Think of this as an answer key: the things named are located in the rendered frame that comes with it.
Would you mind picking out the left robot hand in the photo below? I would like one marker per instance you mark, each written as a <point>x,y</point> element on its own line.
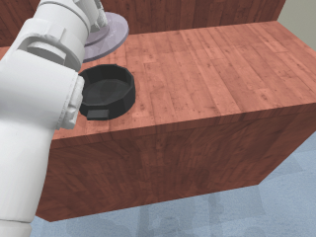
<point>102,19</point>

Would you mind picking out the left robot forearm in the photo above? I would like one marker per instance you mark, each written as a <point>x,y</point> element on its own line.
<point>57,32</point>

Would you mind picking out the left robot upper arm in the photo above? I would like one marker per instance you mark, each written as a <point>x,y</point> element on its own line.
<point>37,97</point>

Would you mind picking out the pot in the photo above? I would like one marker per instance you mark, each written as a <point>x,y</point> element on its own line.
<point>108,92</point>

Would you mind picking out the lid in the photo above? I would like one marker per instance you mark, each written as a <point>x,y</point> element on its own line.
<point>105,41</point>

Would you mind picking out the table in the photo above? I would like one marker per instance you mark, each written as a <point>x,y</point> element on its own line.
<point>224,93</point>

